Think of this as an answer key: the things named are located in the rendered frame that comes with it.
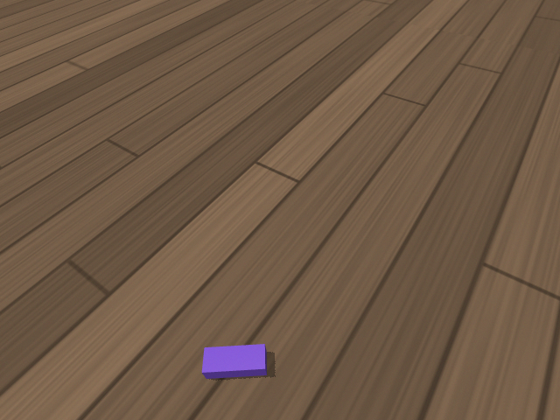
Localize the carton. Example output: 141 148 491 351
202 344 267 379

